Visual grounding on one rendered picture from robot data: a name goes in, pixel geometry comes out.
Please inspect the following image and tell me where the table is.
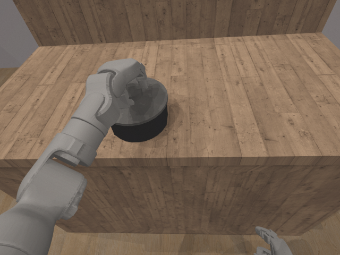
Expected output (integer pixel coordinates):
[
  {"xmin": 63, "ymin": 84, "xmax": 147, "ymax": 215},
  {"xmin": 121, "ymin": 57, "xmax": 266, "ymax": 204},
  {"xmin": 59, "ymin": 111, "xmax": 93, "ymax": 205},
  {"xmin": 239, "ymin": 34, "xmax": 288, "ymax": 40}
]
[{"xmin": 0, "ymin": 0, "xmax": 340, "ymax": 236}]

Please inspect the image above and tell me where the left robot forearm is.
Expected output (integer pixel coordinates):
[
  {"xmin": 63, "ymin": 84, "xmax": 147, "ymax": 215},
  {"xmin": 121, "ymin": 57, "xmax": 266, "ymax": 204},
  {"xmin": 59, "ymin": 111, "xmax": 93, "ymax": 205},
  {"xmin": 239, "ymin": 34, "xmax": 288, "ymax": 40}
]
[{"xmin": 16, "ymin": 67, "xmax": 126, "ymax": 202}]

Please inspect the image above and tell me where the robot left upper arm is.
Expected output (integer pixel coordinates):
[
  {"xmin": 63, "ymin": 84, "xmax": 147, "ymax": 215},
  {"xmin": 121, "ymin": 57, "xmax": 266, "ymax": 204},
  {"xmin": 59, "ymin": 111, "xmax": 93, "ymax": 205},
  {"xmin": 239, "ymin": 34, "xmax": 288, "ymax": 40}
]
[{"xmin": 0, "ymin": 159, "xmax": 87, "ymax": 255}]

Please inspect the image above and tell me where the pot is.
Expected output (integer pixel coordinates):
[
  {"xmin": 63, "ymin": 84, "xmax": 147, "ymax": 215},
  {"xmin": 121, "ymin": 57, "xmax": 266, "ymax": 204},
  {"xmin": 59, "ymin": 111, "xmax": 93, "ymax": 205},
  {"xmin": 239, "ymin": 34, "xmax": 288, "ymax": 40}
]
[{"xmin": 111, "ymin": 105, "xmax": 168, "ymax": 142}]

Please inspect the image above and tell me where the right robot hand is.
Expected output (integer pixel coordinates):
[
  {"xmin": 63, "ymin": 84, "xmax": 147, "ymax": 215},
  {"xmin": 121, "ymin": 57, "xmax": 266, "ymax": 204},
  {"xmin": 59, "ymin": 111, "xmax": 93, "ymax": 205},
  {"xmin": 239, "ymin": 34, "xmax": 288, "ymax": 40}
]
[{"xmin": 254, "ymin": 226, "xmax": 293, "ymax": 255}]

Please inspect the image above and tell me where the left robot hand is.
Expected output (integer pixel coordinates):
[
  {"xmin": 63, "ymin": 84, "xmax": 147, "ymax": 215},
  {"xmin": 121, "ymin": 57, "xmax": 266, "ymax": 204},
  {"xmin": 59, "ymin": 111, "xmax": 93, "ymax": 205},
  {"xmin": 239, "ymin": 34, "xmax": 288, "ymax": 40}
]
[{"xmin": 98, "ymin": 58, "xmax": 148, "ymax": 109}]

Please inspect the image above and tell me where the lid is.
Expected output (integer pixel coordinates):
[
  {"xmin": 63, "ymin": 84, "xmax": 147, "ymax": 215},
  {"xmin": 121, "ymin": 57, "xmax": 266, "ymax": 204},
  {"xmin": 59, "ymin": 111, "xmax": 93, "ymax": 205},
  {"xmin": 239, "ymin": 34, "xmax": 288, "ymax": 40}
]
[{"xmin": 115, "ymin": 78, "xmax": 168, "ymax": 126}]

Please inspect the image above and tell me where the knob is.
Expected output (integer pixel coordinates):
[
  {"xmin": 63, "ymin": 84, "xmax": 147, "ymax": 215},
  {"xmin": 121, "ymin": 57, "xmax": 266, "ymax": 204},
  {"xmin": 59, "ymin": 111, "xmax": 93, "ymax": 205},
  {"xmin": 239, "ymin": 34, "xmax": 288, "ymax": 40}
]
[{"xmin": 126, "ymin": 83, "xmax": 143, "ymax": 102}]

